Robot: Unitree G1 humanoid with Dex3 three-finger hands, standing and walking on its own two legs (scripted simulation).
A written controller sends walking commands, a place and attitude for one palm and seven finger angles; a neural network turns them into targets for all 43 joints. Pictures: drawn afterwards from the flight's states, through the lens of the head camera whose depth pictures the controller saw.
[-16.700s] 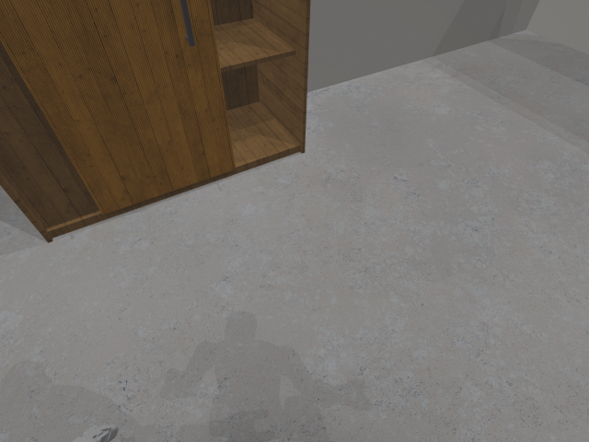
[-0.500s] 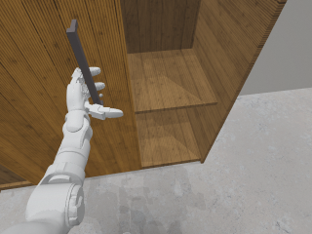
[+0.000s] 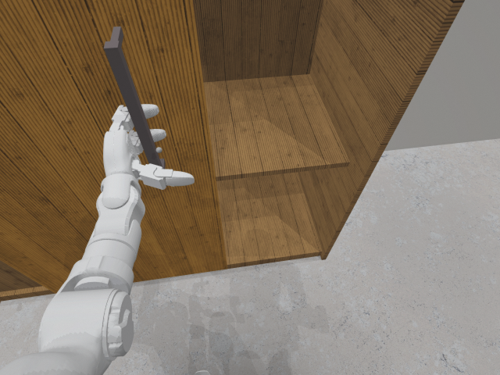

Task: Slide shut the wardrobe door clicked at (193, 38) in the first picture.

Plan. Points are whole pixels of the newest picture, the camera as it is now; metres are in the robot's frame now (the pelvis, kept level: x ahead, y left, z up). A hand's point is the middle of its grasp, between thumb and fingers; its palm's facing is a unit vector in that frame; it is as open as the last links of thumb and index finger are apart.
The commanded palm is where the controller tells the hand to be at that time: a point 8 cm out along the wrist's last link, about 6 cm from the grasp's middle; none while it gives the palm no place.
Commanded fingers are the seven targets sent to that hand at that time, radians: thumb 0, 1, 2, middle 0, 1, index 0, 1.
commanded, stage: grip the handle and tug to test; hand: left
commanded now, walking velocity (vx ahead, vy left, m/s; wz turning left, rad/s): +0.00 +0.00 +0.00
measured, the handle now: (143, 122) +0.51 +0.16 +0.12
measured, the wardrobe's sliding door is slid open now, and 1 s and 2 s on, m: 0.39 0.39 0.39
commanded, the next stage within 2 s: tug the door sideways, standing still in 1.44 s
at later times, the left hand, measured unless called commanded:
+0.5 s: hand (158, 152) +0.45 +0.14 +0.10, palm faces +0.11 -0.99 +0.01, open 8.8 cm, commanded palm +0.42 +0.19 +0.10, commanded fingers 0.00 0.67 0.80 -0.43 -1.37 -0.43 -1.37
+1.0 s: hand (159, 150) +0.46 +0.13 +0.10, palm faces +0.12 -0.99 +0.01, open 5.3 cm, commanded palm +0.42 +0.19 +0.10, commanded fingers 0.00 0.90 0.90 -0.45 -1.40 -0.45 -1.40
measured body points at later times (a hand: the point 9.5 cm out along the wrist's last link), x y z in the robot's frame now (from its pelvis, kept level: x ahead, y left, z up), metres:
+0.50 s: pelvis +0.00 +0.01 +0.00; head +0.05 +0.01 +0.45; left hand +0.44 +0.19 +0.10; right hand +0.06 -0.25 -0.12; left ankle +0.02 +0.10 -0.71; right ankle -0.02 -0.09 -0.71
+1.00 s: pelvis +0.00 +0.01 +0.00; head +0.05 +0.00 +0.45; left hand +0.44 +0.19 +0.10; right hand +0.05 -0.25 -0.13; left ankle +0.02 +0.10 -0.71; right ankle -0.02 -0.09 -0.71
